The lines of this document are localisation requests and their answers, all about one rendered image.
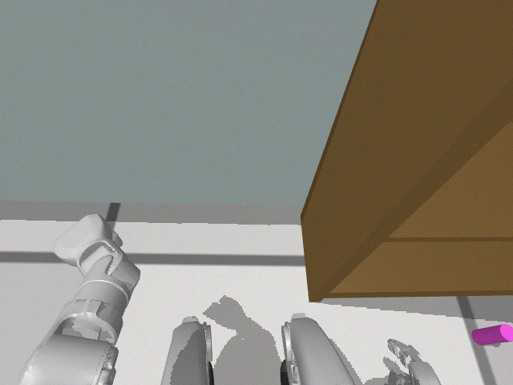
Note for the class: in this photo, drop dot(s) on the left robot arm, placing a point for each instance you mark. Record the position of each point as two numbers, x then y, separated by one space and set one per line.
79 349

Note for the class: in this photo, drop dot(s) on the bookshelf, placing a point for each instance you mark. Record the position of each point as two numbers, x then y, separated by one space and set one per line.
413 195

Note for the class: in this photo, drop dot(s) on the right robot hand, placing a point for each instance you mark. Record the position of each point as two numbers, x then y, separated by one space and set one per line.
420 373

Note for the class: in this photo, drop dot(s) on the left robot hand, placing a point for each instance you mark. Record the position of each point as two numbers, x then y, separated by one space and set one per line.
89 228

